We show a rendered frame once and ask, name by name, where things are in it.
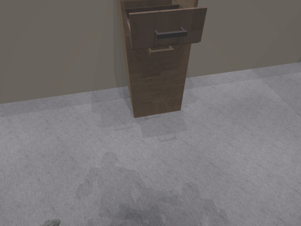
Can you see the cabinet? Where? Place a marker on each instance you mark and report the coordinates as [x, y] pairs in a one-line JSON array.
[[155, 83]]

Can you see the drawer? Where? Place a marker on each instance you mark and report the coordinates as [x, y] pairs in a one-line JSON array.
[[141, 23]]

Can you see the handle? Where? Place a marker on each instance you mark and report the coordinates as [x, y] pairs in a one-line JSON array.
[[161, 51], [163, 35]]

